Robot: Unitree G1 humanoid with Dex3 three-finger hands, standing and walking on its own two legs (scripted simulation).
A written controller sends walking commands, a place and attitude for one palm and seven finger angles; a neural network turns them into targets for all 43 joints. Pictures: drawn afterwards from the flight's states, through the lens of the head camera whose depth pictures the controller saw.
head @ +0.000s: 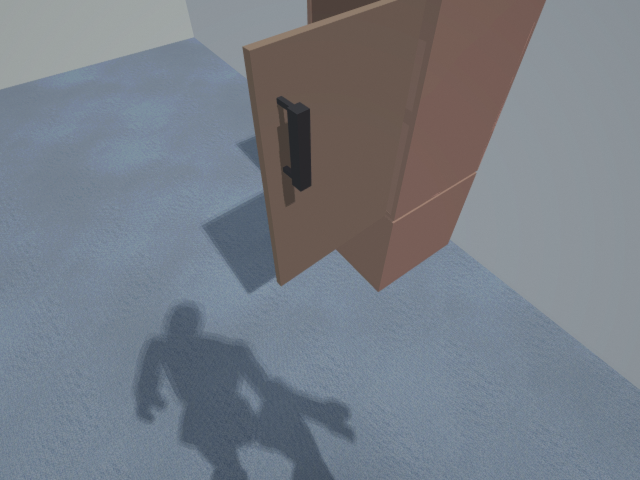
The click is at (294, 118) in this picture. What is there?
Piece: cupboard door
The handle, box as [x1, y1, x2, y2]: [277, 96, 310, 191]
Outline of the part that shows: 277,97 277,103 287,110 291,167 290,168 285,166 283,167 283,171 292,179 292,184 300,191 310,185 309,108 299,102 293,104 282,96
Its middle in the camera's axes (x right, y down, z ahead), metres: -0.05 -0.16 +0.66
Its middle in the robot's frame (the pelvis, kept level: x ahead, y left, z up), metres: +0.62 +0.09 +0.07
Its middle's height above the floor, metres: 0.86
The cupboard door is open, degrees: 94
